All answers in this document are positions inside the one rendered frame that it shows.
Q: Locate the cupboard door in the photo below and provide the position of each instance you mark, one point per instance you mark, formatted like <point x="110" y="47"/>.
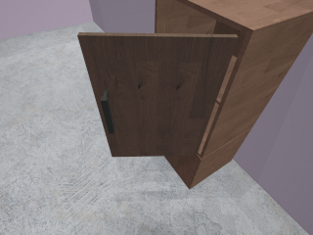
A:
<point x="162" y="87"/>

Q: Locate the handle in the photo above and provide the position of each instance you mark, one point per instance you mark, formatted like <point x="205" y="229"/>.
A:
<point x="107" y="112"/>

